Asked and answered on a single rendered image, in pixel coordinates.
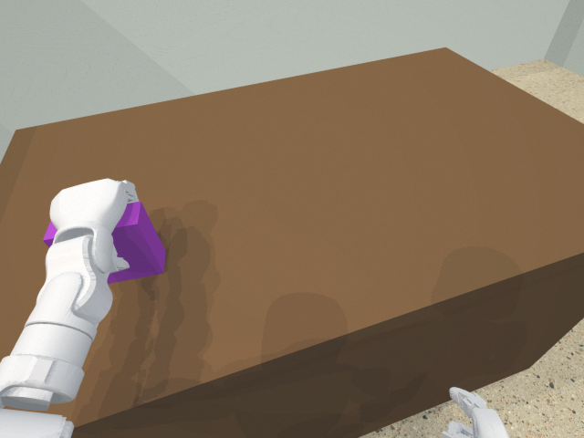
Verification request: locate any robot left hand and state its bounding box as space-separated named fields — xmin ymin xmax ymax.
xmin=50 ymin=178 xmax=139 ymax=274

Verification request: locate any left robot forearm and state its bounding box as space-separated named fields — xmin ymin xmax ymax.
xmin=0 ymin=222 xmax=113 ymax=411

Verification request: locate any robot right hand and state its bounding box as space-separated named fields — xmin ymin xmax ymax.
xmin=443 ymin=387 xmax=510 ymax=438

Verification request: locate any sponge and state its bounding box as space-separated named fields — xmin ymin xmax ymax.
xmin=43 ymin=202 xmax=166 ymax=284

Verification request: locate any left robot upper arm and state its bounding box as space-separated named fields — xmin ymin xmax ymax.
xmin=0 ymin=408 xmax=74 ymax=438

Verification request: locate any table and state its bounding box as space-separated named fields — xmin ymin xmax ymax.
xmin=0 ymin=47 xmax=584 ymax=438

